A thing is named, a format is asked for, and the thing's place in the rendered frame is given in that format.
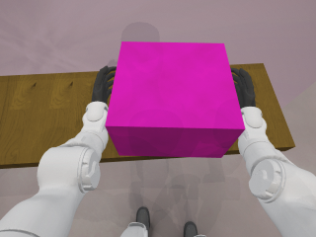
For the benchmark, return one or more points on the table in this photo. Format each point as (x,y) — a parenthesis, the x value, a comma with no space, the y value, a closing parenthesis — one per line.
(41,111)

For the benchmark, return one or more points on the robot left hand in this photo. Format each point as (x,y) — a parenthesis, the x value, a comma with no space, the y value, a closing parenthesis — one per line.
(101,89)

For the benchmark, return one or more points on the left robot forearm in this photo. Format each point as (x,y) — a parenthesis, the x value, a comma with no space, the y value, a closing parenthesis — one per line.
(93,133)

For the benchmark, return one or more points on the robot left shin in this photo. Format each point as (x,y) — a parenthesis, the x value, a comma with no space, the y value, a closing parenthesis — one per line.
(136,224)

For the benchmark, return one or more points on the robot right upper arm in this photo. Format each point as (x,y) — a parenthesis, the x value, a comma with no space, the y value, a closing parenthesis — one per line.
(288,196)

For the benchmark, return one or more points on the right robot forearm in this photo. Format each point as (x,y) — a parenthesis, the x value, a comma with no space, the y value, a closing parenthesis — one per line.
(253,143)

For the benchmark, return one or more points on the carton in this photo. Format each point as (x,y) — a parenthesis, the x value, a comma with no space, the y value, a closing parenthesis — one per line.
(173,99)

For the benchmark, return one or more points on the robot left thigh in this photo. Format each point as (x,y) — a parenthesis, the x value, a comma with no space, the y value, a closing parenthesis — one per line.
(134,231)

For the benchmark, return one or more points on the robot left upper arm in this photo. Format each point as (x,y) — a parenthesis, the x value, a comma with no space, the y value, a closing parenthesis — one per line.
(66,174)

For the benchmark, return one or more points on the robot right hand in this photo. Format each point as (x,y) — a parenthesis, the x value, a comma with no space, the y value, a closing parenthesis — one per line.
(244,88)

